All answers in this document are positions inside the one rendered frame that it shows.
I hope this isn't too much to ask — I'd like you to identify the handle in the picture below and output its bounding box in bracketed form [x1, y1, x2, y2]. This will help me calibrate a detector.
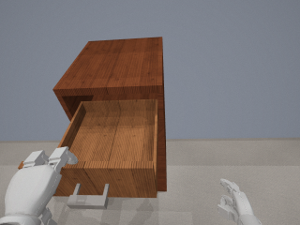
[67, 183, 110, 210]

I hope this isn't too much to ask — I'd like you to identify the robot left hand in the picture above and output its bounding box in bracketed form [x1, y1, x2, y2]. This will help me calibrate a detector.
[5, 146, 79, 225]

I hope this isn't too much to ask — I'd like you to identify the right robot forearm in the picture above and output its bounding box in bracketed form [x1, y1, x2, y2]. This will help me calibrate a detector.
[237, 214, 262, 225]

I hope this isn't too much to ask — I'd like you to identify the left robot forearm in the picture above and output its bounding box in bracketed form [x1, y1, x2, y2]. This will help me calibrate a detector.
[0, 214, 41, 225]

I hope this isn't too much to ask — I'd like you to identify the drawer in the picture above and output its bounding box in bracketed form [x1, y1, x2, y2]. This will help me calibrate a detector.
[18, 98, 159, 198]

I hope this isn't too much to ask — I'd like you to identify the cabinet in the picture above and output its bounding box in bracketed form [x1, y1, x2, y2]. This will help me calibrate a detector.
[53, 37, 167, 192]

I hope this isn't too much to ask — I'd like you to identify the robot right hand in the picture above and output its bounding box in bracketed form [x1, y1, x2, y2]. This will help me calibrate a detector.
[217, 178, 255, 224]

